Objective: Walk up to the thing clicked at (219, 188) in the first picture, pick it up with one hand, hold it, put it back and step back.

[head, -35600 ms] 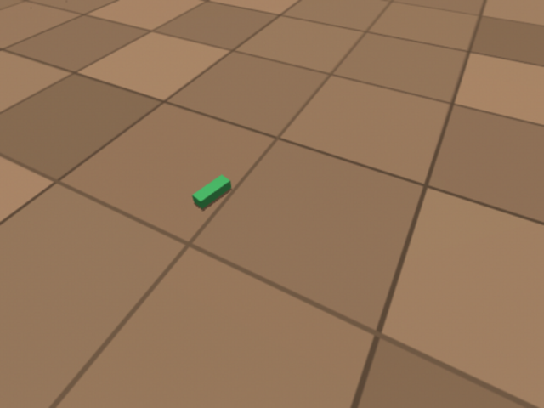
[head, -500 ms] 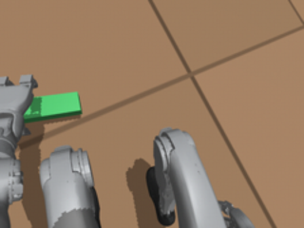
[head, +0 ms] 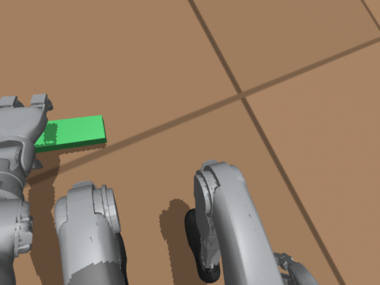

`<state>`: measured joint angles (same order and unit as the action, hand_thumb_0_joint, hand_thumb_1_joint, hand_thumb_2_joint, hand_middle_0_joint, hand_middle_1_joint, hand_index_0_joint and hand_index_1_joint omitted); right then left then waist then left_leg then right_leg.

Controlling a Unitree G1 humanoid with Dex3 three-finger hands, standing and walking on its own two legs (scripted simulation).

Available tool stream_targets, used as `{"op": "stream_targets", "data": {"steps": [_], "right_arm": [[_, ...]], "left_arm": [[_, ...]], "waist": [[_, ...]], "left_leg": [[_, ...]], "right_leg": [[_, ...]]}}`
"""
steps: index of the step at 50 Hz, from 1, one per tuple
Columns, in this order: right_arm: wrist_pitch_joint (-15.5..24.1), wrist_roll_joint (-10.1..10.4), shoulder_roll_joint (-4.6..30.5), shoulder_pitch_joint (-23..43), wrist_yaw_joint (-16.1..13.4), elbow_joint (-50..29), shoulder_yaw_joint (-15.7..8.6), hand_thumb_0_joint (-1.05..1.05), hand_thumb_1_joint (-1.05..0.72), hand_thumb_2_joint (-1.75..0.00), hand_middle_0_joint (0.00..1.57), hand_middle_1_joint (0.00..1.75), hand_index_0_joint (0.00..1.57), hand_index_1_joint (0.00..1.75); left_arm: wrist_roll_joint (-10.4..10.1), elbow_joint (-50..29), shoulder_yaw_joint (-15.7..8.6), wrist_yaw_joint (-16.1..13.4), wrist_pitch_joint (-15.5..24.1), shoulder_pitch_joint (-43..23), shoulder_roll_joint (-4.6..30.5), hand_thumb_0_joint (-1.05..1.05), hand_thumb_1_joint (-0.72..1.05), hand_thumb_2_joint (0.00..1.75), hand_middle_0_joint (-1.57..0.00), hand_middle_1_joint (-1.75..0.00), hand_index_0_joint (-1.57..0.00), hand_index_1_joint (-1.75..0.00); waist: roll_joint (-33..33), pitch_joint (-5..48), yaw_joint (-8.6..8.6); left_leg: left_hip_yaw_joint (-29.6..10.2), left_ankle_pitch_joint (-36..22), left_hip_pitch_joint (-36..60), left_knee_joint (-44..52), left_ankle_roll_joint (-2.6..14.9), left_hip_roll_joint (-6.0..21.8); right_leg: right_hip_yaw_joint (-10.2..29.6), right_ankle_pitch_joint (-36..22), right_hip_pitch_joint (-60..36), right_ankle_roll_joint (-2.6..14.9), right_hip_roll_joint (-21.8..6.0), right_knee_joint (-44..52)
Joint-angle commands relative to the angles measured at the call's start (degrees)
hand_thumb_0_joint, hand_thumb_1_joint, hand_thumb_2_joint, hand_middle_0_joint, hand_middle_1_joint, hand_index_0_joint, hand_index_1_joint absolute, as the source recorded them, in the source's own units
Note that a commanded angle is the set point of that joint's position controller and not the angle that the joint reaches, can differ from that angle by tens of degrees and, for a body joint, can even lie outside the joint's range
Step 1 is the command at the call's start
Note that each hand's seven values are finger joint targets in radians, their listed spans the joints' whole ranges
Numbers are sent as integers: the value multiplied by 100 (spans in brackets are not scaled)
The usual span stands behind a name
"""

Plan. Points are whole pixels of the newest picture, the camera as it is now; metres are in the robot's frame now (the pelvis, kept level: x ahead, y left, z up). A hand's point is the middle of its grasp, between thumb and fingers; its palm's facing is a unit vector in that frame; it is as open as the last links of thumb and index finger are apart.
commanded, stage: approach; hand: left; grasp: from above
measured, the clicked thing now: (66, 134) +0.48 +0.24 -0.30
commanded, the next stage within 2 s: rest palm in 0.48 s
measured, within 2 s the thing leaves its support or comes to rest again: neither
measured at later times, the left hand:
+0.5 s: hand (66, 118) +0.48 +0.22 -0.18, palm faces -0.40 -0.05 -0.91, open 13.6 cm
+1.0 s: hand (56, 144) +0.44 +0.25 -0.24, palm faces -0.48 -0.09 -0.87, open 13.8 cm
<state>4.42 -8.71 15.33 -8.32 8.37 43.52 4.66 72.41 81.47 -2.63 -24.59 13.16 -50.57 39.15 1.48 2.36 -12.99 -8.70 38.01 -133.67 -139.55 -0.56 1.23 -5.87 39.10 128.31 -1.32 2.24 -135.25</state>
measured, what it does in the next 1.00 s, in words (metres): stands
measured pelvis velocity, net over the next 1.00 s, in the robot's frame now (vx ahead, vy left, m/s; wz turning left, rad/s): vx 0.00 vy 0.00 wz -0.04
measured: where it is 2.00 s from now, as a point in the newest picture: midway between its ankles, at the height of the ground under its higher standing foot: (162, 269)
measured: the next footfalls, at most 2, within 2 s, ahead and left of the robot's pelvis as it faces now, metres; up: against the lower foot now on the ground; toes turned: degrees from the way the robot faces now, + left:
none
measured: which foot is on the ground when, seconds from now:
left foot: down 0.00-1.00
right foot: down 0.00-1.00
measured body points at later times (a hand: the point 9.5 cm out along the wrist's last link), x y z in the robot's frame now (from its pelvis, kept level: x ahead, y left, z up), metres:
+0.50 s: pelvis +0.00 +0.00 -0.01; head +0.23 +0.07 +0.37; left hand +0.50 +0.22 -0.13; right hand +0.03 -0.27 -0.10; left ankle +0.08 +0.13 -0.29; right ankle +0.10 -0.12 -0.29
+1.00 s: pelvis +0.00 +0.00 -0.02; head +0.25 +0.11 +0.35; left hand +0.46 +0.25 -0.19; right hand +0.07 -0.27 -0.10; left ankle +0.08 +0.13 -0.29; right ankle +0.10 -0.12 -0.29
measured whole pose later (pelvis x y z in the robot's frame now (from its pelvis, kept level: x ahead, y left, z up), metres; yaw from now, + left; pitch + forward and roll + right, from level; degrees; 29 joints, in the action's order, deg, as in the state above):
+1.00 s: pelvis +0.00 +0.00 -0.02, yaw -2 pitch +29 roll -10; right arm 7.6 -13.1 16.7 -6.0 10.3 42.7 10.1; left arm 75.6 91.8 1.1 -32.3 19.0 -54.8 43.1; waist 5.9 -2.6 -16.5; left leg -11.6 39.7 -134.2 -144.5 -1.1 0.7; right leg -8.2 40.3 127.7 -1.6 2.7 -138.4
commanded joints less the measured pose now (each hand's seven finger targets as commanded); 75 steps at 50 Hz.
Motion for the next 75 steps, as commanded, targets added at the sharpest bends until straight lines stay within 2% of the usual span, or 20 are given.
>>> {"op": "stream_targets", "data": {"steps": [1, 7, 11, 14, 20, 25, 31, 33, 36, 38, 40, 42, 45, 49, 54, 57, 62, 66, 72, 75], "right_arm": [[18, 12, 1422, -972, -84, -92, -469, 0, -90, -90, 20, 30, 20, 30], [72, -31, 1379, -1062, -94, -43, -442, 0, -90, -90, 20, 30, 20, 30], [152, -84, 1379, -1157, -115, 65, -428, 0, -90, -90, 20, 30, 20, 30], [179, -141, 1420, -1229, -136, 87, -357, 0, -90, -90, 20, 30, 20, 30], [204, -209, 1505, -1136, -77, -53, -153, 0, -90, -90, 20, 30, 20, 30], [171, -157, 1546, -939, 23, -298, -113, 0, -90, -90, 20, 30, 20, 30], [89, -81, 1469, -1060, 102, -292, -128, 0, -90, -90, 20, 30, 20, 30], [149, -99, 1453, -1130, 116, -224, -141, 0, -90, -90, 20, 30, 20, 30], [195, -133, 1610, -1225, 67, -291, -209, 0, -90, -90, 20, 30, 20, 30], [199, -151, 1600, -1308, 60, -216, -206, 0, -90, -90, 20, 30, 20, 30], [219, -184, 1598, -1285, 22, -125, -140, 0, -90, -90, 20, 30, 20, 30], [277, -234, 1583, -1174, 30, -253, -29, 0, -90, -90, 20, 30, 20, 30], [307, -316, 1746, -996, 24, -192, 49, 0, -90, -90, 20, 30, 20, 30], [430, -590, 1684, -711, 235, 64, 142, 0, -90, -90, 20, 30, 20, 30], [558, -778, 1841, -544, 498, 178, 139, 0, -89, -90, 20, 30, 20, 30], [681, -791, 1860, -447, 653, 175, 142, 0, -90, -90, 20, 30, 20, 30], [899, -741, 1978, -698, 820, 79, 194, 0, -90, -90, 20, 30, 20, 30], [947, -599, 1898, -845, 796, -54, 321, 0, -91, -90, 20, 30, 20, 30], [906, -597, 1955, -871, 720, -191, 479, 0, -91, -91, 20, 30, 20, 30], [907, -666, 1981, -794, 755, -195, 582, 0, -91, -90, 20, 30, 20, 30]], "left_arm": [[-4, -770, -114, -271, 26, -1789, 1305, 0, -55, 101, -6, -103, -6, -103], [-69, -710, 96, -358, -20, -2104, 996, 0, -50, 104, -8, -110, -9, -109], [-191, -395, 507, -370, -42, -2713, 437, 0, -49, 98, -7, -110, -9, -107], [-88, -20, 607, -397, -95, -2906, 501, 0, -49, 100, -7, -111, -9, -109], [222, 647, 191, -722, -384, -2820, 1160, 0, -48, 102, -8, -112, -10, -110], [161, 311, -172, -848, -671, -2318, 1461, 0, -48, 101, -7, -110, -9, -108], [-284, 79, -314, -568, -788, -2015, 1591, 0, -51, 97, -6, -102, -7, -101], [-448, 377, 0, -323, -715, -2070, 1143, 0, -53, 97, -6, -101, -6, -100], [-603, 296, -51, 45, -367, -2117, 1232, 0, -55, 100, -6, -102, -6, -102], [-595, 257, 377, 239, -44, -2274, 702, 0, -53, 98, -6, -104, -7, -103], [-484, 79, 512, 211, 332, -2644, 828, 0, -50, 96, -6, -106, -8, -104], [-352, -18, 881, 97, 634, -2640, 545, 0, -49, 97, -6, -107, -8, -105], [24, 102, 155, -586, 834, -2046, 1515, 0, -48, 96, -7, -107, -9, -105], [554, 786, 332, -1415, 574, -2180, 993, 0, -48, 96, -6, -103, -8, -101], [631, 1013, 226, -2190, -65, -2215, 1172, 0, -43, 105, -9, -107, -10, -106], [395, 1197, 277, -2304, -415, -2356, 1134, 0, -43, 102, -8, -108, -10, -106], [-177, 1401, 86, -1905, -627, -2585, 1194, 0, -44, 90, -6, -107, -9, -103], [-425, 1567, -62, -1233, -511, -2275, 1569, 0, -46, 90, -5, -108, -9, -104], [-363, 894, -141, -1079, -3, -2075, 2023, 0, -49, 92, -6, -107, -8, -105], [-152, 1169, 40, -1204, 212, -1861, 1727, 0, -49, 93, -6, -105, -8, -103]], "waist": [[-1744, 3720, 21], [-1460, 3613, -162], [-1326, 3375, -534], [-1247, 3331, -622], [-1832, 3325, -434], [-2290, 3940, -145], [-1467, 3732, -184], [-1011, 3129, -530], [-669, 2982, -639], [-801, 2936, -790], [-1080, 2897, -765], [-1210, 3126, -809], [-1873, 3270, -415], [-2317, 2832, -706], [-2388, 2720, -771], [-2323, 2796, -838], [-1768, 2646, -1084], [-1402, 2785, -977], [-1961, 3351, -787], [-2009, 2901, -993]], "left_leg": [[536, -654, 2907, 1475, 180, -81], [577, -565, 2673, 1363, 228, -80], [486, -375, 2505, 1306, 220, -61], [470, -461, 2451, 1214, 213, -53], [528, -526, 2640, 1309, 170, -65], [564, -961, 2962, 1394, 167, -69], [619, -991, 2143, 1120, 332, -28], [540, -600, 1739, 1007, 374, -28], [425, -504, 1569, 915, 356, -61], [342, -395, 1773, 948, 271, -68], [247, -147, 2173, 989, 187, -54], [244, -347, 2468, 937, 150, -70], [283, -640, 2925, 1029, 51, -58], [251, -893, 3037, 1047, -33, -28], [249, -996, 2918, 1046, -25, 12], [221, -891, 2767, 982, 28, 48], [159, -532, 2391, 790, 179, 79], [169, -643, 2101, 666, 262, 67], [130, -1249, 2766, 673, 158, 92], [116, -1327, 2686, 580, 106, 116]], "right_leg": [[-435, -1050, -1547, 363, 192, 1391], [-319, -975, -1657, 319, 189, 1573], [-351, -763, -1463, 313, 207, 1632], [-318, -818, -1624, 293, 232, 1620], [-437, -954, -1526, 370, 244, 1349], [-485, -1386, -1741, 395, 249, 1165], [-272, -1530, -2334, 258, 301, 1350], [-232, -1093, -2075, 237, 308, 1482], [-260, -812, -2138, 244, 271, 1518], [-376, -630, -1981, 286, 287, 1485], [-543, -429, -1689, 331, 301, 1408], [-605, -677, -1875, 304, 298, 1340], [-747, -1005, -1812, 331, 299, 1087], [-896, -1311, -1341, 342, 327, 794], [-846, -1467, -1299, 331, 379, 871], [-803, -1427, -1384, 325, 382, 916], [-777, -1181, -1578, 227, 323, 1142], [-678, -1244, -2051, 186, 331, 1183], [-841, -1896, -2700, 222, 405, 1042], [-947, -2043, -2510, 234, 480, 966]]}}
